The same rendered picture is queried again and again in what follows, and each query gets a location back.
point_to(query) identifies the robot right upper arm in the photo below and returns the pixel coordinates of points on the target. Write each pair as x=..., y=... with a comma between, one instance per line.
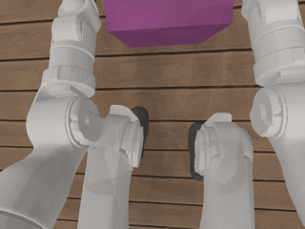
x=278, y=113

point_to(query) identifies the robot right foot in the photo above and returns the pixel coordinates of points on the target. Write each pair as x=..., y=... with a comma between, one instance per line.
x=191, y=147

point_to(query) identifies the carton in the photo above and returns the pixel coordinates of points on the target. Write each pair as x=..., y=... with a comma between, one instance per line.
x=152, y=23

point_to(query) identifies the robot left upper arm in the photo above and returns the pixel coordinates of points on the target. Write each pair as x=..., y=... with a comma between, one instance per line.
x=34, y=190

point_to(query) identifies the robot right shin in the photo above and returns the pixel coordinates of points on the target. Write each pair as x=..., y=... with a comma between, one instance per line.
x=248, y=148

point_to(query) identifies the left robot forearm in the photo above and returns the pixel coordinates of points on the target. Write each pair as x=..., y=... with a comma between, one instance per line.
x=72, y=52

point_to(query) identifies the right robot forearm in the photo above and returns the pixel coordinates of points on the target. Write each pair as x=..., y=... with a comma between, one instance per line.
x=277, y=37

